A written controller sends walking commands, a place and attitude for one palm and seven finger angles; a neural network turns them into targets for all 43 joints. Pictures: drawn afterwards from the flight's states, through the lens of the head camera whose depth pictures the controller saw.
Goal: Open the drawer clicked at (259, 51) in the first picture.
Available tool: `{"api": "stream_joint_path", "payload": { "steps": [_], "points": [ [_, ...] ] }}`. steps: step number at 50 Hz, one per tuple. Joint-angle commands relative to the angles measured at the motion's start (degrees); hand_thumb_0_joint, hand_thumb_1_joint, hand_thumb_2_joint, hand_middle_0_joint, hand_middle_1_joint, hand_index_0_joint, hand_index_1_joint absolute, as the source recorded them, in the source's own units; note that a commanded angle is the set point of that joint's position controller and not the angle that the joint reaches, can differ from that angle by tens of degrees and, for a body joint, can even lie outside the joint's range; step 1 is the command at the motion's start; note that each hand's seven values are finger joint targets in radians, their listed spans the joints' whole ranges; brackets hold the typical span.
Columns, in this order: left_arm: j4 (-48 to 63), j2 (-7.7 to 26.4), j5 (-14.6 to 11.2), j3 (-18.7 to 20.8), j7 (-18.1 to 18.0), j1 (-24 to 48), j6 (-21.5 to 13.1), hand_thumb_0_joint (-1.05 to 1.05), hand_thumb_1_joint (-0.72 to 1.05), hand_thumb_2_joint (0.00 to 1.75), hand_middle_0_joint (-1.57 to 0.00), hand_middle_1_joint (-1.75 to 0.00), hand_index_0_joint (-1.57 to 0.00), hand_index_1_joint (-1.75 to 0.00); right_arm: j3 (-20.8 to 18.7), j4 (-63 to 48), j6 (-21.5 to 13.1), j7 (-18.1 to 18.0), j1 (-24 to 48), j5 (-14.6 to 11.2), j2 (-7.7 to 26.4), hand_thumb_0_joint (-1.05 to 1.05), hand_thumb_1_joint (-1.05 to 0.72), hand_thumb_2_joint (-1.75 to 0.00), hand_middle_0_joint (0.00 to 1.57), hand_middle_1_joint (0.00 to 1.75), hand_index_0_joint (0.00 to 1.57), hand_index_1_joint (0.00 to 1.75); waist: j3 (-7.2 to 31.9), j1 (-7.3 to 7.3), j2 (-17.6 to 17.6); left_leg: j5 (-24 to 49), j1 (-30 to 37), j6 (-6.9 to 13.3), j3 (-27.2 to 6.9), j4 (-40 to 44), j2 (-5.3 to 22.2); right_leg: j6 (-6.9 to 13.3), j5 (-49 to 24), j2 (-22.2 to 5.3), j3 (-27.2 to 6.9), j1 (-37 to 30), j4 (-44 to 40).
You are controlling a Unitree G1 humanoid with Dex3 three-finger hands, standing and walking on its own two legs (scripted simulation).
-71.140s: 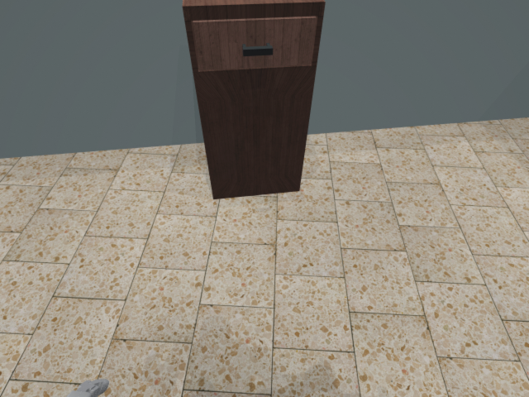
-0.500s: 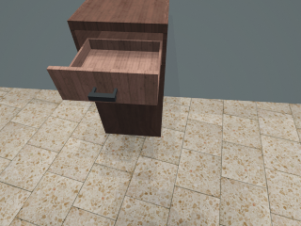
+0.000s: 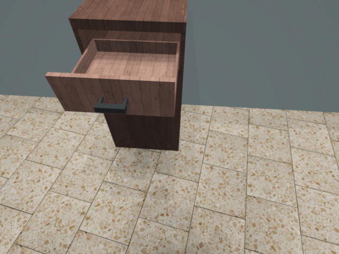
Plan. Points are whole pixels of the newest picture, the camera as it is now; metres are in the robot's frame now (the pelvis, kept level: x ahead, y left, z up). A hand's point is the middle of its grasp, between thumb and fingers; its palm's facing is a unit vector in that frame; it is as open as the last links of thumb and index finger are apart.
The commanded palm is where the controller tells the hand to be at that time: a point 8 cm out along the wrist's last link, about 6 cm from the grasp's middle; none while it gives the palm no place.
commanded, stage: look to check the result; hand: left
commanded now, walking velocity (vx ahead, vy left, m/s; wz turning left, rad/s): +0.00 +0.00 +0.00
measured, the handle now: (112, 104) +0.55 +0.22 +0.00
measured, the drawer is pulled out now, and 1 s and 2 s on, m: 0.30 0.30 0.30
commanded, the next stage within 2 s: stand and wait in 0.28 s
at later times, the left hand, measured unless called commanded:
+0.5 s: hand out of the picture +0.04 +0.20 -0.17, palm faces +0.02 -0.97 -0.24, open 7.4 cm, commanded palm none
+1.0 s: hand out of the picture +0.07 +0.22 -0.16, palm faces +0.00 -0.96 -0.30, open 7.4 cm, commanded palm none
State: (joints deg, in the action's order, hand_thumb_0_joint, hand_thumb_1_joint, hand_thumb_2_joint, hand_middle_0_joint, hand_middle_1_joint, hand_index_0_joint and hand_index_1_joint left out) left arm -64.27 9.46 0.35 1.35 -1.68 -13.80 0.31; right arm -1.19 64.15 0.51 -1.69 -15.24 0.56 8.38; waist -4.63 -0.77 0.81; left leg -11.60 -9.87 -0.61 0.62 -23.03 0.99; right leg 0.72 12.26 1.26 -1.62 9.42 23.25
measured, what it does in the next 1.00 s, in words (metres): stands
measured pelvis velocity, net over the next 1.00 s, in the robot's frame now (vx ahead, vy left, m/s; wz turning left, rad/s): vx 0.01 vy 0.00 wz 0.00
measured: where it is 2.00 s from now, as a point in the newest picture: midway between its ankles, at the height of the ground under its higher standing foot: outside the picture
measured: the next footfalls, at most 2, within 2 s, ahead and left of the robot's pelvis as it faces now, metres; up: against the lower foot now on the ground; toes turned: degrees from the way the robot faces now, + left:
none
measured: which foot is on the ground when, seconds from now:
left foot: down 0.00-1.00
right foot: down 0.00-1.00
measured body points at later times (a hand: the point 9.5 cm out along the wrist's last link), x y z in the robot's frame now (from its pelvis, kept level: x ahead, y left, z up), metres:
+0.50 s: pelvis +0.01 +0.00 +0.00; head +0.03 -0.01 +0.45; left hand +0.04 +0.25 -0.15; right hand +0.03 -0.24 -0.16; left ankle +0.01 +0.13 -0.74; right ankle +0.00 -0.11 -0.74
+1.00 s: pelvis +0.01 +0.00 +0.00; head +0.03 -0.01 +0.45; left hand +0.07 +0.27 -0.14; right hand +0.06 -0.27 -0.15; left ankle +0.01 +0.13 -0.74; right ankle +0.00 -0.11 -0.74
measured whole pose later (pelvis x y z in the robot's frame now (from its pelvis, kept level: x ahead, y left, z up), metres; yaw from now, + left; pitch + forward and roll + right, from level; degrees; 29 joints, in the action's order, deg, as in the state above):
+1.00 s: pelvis +0.01 +0.00 +0.00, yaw +0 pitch -2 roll +0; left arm -63.5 15.4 0.5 1.8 -0.7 -7.9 -0.5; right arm -1.5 63.3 0.1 -0.9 -8.5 0.7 15.3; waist -4.6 -0.8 0.5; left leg -10.6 -7.3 -0.9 0.7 -19.5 1.3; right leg 1.0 11.2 1.5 -1.7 7.0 19.7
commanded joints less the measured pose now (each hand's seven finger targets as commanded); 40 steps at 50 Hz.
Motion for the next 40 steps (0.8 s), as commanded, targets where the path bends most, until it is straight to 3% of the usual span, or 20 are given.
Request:
{"api": "stream_joint_path", "payload": {
  "steps": [1, 40],
  "points": [
    [1.62, 7.04, 0.22, 1.22, -0.38, -2.54, -0.83, 0.0, 0.9, 0.9, -0.2, -0.3, -0.2, -0.3, -0.84, -1.57, -0.92, -0.67, -3.22, 0.09, 6.2, 0.0, -0.9, -0.9, 0.2, 0.3, 0.2, 0.3, 0.6, 0.37, 0.29, 4.52, 1.1, 1.81, -3.88, 4.16, 4.46, 1.73, -4.05, -5.36, -3.73, 2.41, -4.65],
    [3.22, 14.64, 0.35, 2.3, 0.26, 4.44, -1.82, 0.0, 0.9, 0.9, -0.2, -0.3, -0.2, -0.3, -1.78, -3.3, -1.5, -0.21, 4.55, 0.23, 14.61, 0.0, -0.9, -0.9, 0.2, 0.3, 0.2, 0.3, 4.02, 0.28, -0.38, 7.81, 4.28, 1.63, -4.38, 5.54, 5.26, 1.79, -9.18, -6.39, -4.6, -0.9, -6.24]
  ]
}}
